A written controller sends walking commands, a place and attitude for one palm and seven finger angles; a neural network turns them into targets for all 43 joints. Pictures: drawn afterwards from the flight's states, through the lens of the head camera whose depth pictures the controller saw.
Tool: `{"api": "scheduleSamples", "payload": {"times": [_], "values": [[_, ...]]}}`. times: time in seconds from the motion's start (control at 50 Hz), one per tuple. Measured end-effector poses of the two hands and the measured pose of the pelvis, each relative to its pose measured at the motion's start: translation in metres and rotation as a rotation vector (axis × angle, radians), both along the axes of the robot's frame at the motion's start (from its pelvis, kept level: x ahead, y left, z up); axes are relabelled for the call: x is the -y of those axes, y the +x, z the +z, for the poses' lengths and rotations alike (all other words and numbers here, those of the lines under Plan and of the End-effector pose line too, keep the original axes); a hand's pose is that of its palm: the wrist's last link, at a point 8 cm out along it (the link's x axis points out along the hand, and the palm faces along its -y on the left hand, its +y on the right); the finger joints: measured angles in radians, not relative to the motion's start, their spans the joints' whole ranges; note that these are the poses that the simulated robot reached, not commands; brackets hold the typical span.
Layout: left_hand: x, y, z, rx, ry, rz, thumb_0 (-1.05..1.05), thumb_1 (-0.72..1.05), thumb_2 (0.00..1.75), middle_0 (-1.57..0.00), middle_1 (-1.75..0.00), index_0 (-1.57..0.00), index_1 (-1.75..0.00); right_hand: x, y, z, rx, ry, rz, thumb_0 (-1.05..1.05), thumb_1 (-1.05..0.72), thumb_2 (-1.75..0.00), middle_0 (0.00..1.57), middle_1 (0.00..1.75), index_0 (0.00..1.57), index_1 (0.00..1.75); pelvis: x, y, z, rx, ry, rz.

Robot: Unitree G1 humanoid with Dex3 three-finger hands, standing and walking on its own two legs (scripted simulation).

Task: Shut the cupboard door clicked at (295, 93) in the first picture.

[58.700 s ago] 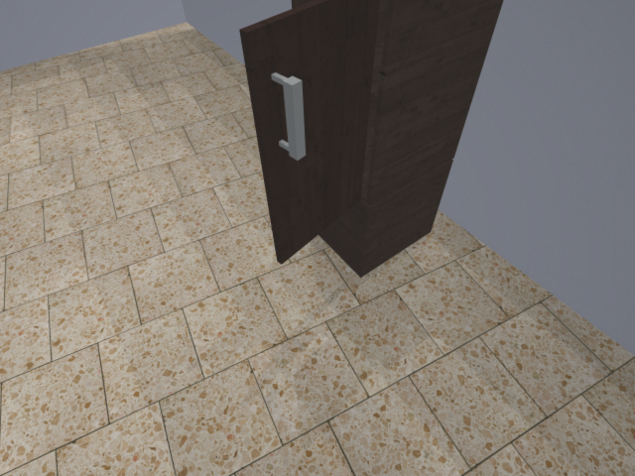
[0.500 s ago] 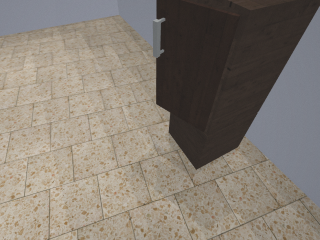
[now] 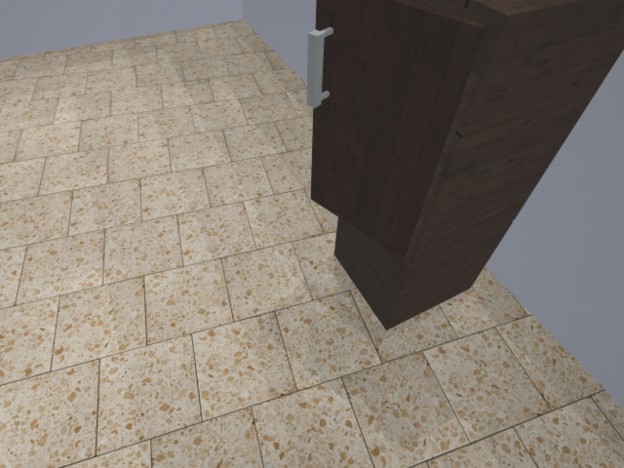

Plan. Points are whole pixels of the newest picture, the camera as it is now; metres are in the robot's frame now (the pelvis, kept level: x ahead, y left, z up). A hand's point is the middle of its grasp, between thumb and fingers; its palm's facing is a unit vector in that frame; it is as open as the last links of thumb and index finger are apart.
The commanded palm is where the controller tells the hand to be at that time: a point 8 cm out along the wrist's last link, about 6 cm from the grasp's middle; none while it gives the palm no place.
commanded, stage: walk to a spot facing it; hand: left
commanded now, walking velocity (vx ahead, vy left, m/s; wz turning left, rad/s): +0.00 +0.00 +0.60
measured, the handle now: (321, 68) +0.86 +0.02 +0.09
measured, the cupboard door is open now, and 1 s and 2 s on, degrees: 21 21 21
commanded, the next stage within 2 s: none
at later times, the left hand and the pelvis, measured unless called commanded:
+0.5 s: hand out of the picture +0.04 +0.25 -0.16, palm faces +0.30 -0.92 -0.26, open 7.4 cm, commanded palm none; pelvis -0.01 +0.01 +0.00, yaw +17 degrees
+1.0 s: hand out of the picture -0.10 +0.13 -0.16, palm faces +0.62 -0.73 -0.28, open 7.4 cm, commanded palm none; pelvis -0.01 -0.06 +0.00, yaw +38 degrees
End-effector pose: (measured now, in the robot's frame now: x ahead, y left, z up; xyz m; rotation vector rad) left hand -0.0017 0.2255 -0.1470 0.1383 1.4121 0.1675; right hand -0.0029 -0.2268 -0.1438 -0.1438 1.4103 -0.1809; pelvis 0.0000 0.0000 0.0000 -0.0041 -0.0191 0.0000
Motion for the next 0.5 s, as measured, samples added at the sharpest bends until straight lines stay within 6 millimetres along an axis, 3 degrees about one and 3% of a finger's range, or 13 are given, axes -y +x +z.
{"api": "scheduleSamples", "payload": {"times": [0.1, 0.22, 0.38, 0.5], "values": [[-0.011, -0.002, -0.01, 0.024, 0.01, 0.061, 0.0, 0.91, 0.9, -0.2, -0.3, -0.2, -0.3, 0.0, 0.006, -0.007, -0.033, -0.01, 0.041, 0.0, -0.91, -0.9, 0.2, 0.3, 0.2, 0.3, -0.005, 0.0, -0.01, 0.005, -0.021, 0.061], [-0.037, -0.001, -0.028, 0.058, 0.013, 0.139, 0.0, 0.91, 0.9, -0.2, -0.3, -0.2, -0.3, -0.005, 0.037, -0.007, 0.005, -0.059, 0.13, 0.0, -0.91, -0.9, 0.2, 0.3, 0.2, 0.3, -0.02, 0.001, -0.023, 0.012, -0.012, 0.143], [-0.063, 0.016, 0.004, 0.158, 0.062, 0.17, 0.0, 0.91, 0.9, -0.2, -0.3, -0.2, -0.3, -0.008, 0.073, 0.015, 0.069, -0.08, 0.244, 0.0, -0.91, -0.9, 0.2, 0.3, 0.2, 0.3, -0.022, -0.011, -0.002, -0.036, -0.034, 0.222], [-0.064, 0.016, 0.017, 0.227, 0.104, 0.22, 0.0, 0.91, 0.9, -0.2, -0.3, -0.2, -0.3, 0.002, 0.101, 0.023, 0.101, -0.079, 0.321, 0.0, -0.9, -0.9, 0.2, 0.3, 0.2, 0.3, -0.007, -0.013, 0.002, -0.055, -0.045, 0.304]]}}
